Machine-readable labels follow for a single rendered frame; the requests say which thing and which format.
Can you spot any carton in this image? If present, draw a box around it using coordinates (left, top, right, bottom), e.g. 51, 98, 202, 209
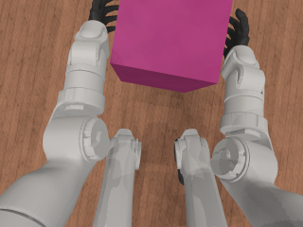
110, 0, 233, 93

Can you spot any robot left hand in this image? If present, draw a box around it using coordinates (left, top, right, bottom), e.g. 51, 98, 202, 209
88, 0, 119, 33

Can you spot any robot right forearm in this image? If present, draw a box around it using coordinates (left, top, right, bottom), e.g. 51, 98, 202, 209
220, 45, 275, 154

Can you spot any right robot shin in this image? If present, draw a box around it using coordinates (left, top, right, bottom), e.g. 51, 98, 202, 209
180, 129, 210, 176

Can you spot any right robot thigh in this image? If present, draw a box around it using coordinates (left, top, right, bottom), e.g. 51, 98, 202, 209
174, 134, 228, 227

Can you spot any robot left forearm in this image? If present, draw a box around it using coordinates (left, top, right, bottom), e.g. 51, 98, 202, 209
43, 20, 110, 148

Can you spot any robot left upper arm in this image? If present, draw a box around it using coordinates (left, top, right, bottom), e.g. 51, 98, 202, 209
0, 114, 111, 227

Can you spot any robot right upper arm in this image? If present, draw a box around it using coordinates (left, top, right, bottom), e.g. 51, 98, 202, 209
210, 136, 303, 227

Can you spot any robot right hand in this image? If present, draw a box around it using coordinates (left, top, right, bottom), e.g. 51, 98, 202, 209
223, 9, 250, 59

